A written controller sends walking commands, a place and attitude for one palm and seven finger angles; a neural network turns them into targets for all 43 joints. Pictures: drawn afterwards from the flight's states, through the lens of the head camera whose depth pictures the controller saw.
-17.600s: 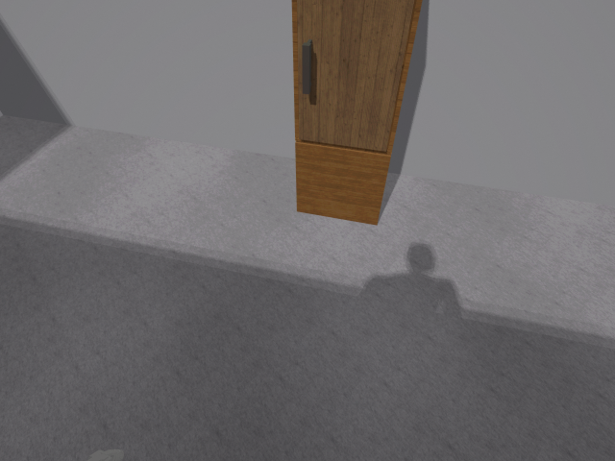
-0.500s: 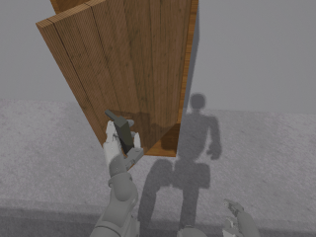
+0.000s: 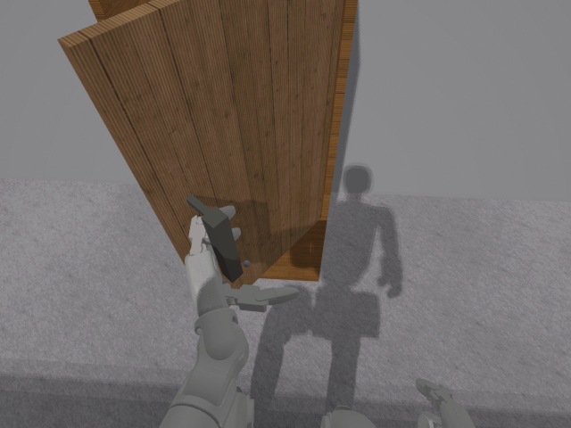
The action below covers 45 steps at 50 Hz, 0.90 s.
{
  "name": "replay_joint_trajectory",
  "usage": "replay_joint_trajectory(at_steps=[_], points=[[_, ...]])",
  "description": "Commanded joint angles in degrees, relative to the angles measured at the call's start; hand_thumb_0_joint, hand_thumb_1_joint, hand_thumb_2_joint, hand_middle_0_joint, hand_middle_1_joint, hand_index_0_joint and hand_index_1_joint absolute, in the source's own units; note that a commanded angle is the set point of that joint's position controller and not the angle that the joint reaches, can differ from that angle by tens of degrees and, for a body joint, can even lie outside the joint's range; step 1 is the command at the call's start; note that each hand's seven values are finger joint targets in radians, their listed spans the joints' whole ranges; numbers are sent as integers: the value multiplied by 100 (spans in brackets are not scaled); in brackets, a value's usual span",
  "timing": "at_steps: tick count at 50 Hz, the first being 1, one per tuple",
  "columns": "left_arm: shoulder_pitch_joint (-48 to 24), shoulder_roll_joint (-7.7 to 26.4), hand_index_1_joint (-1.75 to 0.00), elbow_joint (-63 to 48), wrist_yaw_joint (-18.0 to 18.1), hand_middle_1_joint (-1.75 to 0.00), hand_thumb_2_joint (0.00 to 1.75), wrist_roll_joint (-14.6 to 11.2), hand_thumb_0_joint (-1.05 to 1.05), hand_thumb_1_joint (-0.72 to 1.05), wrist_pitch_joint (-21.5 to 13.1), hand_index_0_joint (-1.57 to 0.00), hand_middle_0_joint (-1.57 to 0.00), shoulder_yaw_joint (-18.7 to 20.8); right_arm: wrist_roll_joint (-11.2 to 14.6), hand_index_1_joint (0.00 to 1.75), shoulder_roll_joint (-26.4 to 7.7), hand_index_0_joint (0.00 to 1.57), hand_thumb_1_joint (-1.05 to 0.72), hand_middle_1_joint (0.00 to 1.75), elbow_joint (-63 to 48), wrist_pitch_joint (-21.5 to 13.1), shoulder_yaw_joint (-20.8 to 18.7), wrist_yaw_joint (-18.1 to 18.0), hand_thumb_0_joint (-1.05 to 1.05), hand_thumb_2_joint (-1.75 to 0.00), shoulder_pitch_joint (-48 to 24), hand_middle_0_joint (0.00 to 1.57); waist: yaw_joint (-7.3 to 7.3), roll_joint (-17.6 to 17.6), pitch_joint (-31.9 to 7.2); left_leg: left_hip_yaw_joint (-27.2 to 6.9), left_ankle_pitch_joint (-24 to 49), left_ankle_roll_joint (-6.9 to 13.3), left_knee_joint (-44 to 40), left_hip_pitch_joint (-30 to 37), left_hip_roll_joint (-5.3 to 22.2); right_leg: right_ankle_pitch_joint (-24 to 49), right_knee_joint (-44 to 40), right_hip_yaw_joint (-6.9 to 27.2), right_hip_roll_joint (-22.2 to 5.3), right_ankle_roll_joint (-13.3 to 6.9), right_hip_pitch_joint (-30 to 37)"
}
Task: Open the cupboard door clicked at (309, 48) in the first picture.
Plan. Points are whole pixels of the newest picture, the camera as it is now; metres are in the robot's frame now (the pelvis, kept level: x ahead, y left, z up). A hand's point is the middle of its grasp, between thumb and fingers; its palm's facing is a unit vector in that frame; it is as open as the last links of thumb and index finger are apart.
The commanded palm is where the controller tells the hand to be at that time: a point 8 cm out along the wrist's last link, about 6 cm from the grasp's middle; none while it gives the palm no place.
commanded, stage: open thumb and fingers to let go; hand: left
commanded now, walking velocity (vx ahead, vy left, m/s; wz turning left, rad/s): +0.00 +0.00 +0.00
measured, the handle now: (215, 240) +0.37 +0.12 +0.04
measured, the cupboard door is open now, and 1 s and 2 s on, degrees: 51 56 56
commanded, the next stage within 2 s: slide the hand sideways off the handle in 0.18 s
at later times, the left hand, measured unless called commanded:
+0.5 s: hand (246, 290) +0.30 +0.06 +0.03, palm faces -0.18 -0.98 -0.04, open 16.1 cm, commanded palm +0.28 +0.11 +0.03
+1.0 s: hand (222, 322) +0.25 +0.09 +0.04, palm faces -0.10 -0.99 -0.01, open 16.3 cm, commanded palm +0.24 +0.15 +0.03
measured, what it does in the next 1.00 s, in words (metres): stands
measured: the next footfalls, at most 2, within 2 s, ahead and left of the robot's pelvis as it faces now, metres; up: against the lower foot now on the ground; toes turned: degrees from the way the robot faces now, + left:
none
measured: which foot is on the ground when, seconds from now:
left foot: down 0.00-1.00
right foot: down 0.00-1.00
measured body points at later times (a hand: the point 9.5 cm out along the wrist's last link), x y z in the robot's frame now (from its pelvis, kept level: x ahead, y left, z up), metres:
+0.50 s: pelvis -0.01 +0.02 +0.00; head +0.06 +0.01 +0.44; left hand +0.30 +0.12 +0.04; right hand +0.15 -0.21 -0.12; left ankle +0.05 +0.14 -0.65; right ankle -0.01 -0.07 -0.65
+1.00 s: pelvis +0.00 +0.03 -0.01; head +0.06 +0.02 +0.44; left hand +0.25 +0.15 +0.04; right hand +0.17 -0.20 -0.10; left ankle +0.05 +0.14 -0.65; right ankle -0.01 -0.07 -0.65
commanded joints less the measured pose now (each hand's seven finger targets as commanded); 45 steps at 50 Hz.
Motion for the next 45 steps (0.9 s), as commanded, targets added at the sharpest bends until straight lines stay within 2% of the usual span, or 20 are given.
replay_joint_trajectory(at_steps=[1,6,8,14,15,16,17,19,20,21,23,24,26,27,30,35,37,40,42,45], points=[[-1267,-274,-65,-1178,33,-65,30,164,0,-50,-284,-21,-21,-172,16,30,-481,20,-90,30,-813,-280,-175,-2,0,-90,-218,20,-102,-571,-1654,-41,975,274,-434,1363,-248,2192,-1331,606,-78,401,708],[-1319,-307,-40,-1143,93,-40,30,209,0,-50,-218,-17,-17,-179,15,30,-478,20,-90,30,-825,-297,-157,8,0,-90,-254,20,-132,-598,-1553,-65,949,271,-461,1400,-226,2000,-1321,533,-32,374,586],[-1460,-384,-30,-1268,130,-30,30,232,0,-50,-223,-15,-15,-257,20,30,-471,20,-90,30,-834,-305,-149,15,0,-90,-280,20,-144,-429,-1569,-64,918,266,-475,1478,-221,1867,-1301,497,-14,352,505],[-1490,-545,-30,-1191,204,-30,30,268,0,-50,-118,-15,-15,-350,20,30,-460,20,-90,30,-838,-341,-126,35,0,-90,-332,20,-148,-472,-1492,-128,852,248,-514,1516,-202,1620,-1253,383,32,314,347],[-1605,69,-30,-1300,-899,-30,30,902,0,-50,-373,-15,-15,-1520,42,30,-685,20,-90,30,-764,-277,-159,60,0,-90,-6,20,-715,-599,-1223,-153,765,350,-318,1473,-200,1875,-1171,521,-25,359,3],[-1846,402,-30,-1734,-1478,-30,30,682,0,-50,-627,-15,-15,-1147,89,30,-654,20,-90,30,-898,-245,-238,46,0,-90,62,20,-475,-363,-1717,-146,843,372,-256,1545,-228,2042,-1119,594,-73,303,209],[-1795,575,-30,-1812,-1933,-30,30,593,0,-50,-752,-15,-15,-1139,144,30,-673,20,-90,30,-946,-217,-234,20,0,-90,29,20,-429,-170,-1880,-138,901,373,-235,1693,-237,2133,-1082,644,-68,279,231],[-1510,448,-30,-1758,-2751,-30,30,104,0,-50,-762,-15,-15,-1280,294,30,-678,20,-90,30,-1112,-208,-203,-13,0,-90,32,20,-449,-134,-1706,-180,807,376,-294,1837,-233,1969,-1151,604,-40,269,149],[-1457,329,-30,-1879,-2984,-30,30,-291,0,-50,-675,-15,-15,-1226,374,30,-689,20,-90,30,-1202,-210,-185,-23,0,-90,11,20,-410,-33,-1737,-208,785,361,-385,2012,-208,1808,-1190,562,-15,251,118],[-1299,243,-30,-1721,-3090,-30,30,-644,0,-50,-546,-15,-15,-1075,442,30,-692,20,-90,30,-1232,-200,-151,-47,0,-90,-68,20,-363,-163,-1471,-224,603,327,-495,1993,-191,1532,-1287,493,19,261,49],[-1084,198,-30,-1752,-3032,-30,30,-1050,0,-50,-333,-15,-15,-785,487,30,-718,20,-90,30,-1301,-190,-138,-73,0,-90,-91,20,-247,-364,-1425,-246,553,314,-605,1924,-190,1380,-1325,426,48,278,177],[-807,208,-30,-1734,-2940,-30,30,-1093,0,-50,-257,-15,-15,-699,493,30,-723,20,-90,30,-1348,-176,-132,-63,0,-90,-94,20,-183,-521,-1358,-242,599,312,-645,1865,-187,1396,-1317,385,58,279,256],[-541,289,-30,-1942,-2732,-30,30,-984,0,-50,-262,-15,-15,-597,450,30,-725,20,-90,30,-1419,-177,-140,-11,0,-90,-110,20,-78,-362,-1455,-238,801,298,-631,1874,-183,1542,-1139,327,44,268,232],[-350,403,-30,-2008,-2632,-30,30,-883,0,-50,-300,-15,-15,-526,420,30,-724,20,-90,30,-1451,-158,-150,17,0,-90,-68,20,-50,-506,-1457,-233,889,306,-595,1794,-182,1654,-1083,327,43,270,293],[265,593,-30,-2299,-2451,-30,30,-492,0,-50,-449,-15,-15,-531,361,30,-728,20,-90,30,-1592,-122,-180,119,0,-90,-110,20,42,-453,-1496,-217,942,305,-511,1638,-177,1660,-920,356,38,239,262],[410,790,-30,-2661,-2465,-30,30,-348,0,-50,-464,-15,-15,-513,362,30,-725,20,-90,30,-1739,-40,-166,116,0,-90,-143,20,-28,-445,-1259,-178,513,313,-481,1436,-183,1272,-957,437,37,250,142],[502,782,-30,-2802,-2500,-30,30,-436,0,-50,-434,-15,-15,-498,392,30,-707,20,-90,30,-1789,-27,-139,78,0,-90,-210,20,-2,-248,-1190,-158,413,306,-505,1453,-199,1193,-1004,447,37,249,105],[489,757,-30,-3126,-2548,-30,30,-542,0,-50,-404,-15,-15,-559,413,30,-712,20,-90,30,-1807,-59,-121,18,0,-90,-182,20,-97,-276,-1296,-230,384,313,-500,1561,-173,1128,-979,417,64,263,55],[869,896,-30,-3236,-2601,-30,30,-650,0,-50,-425,-15,-15,-373,428,30,-714,20,-90,30,-1814,-90,-128,-18,0,-90,-191,20,-14,-282,-1304,-226,483,304,-499,1581,-174,1239,-997,407,78,261,131],[1147,829,-30,-3419,-2726,-30,30,-677,0,-50,-406,-15,-15,-526,432,30,-704,20,-90,30,-1845,-152,-108,-34,0,-90,-140,20,-102,-339,-1362,-249,633,320,-441,1572,-159,1406,-935,391,84,280,144]])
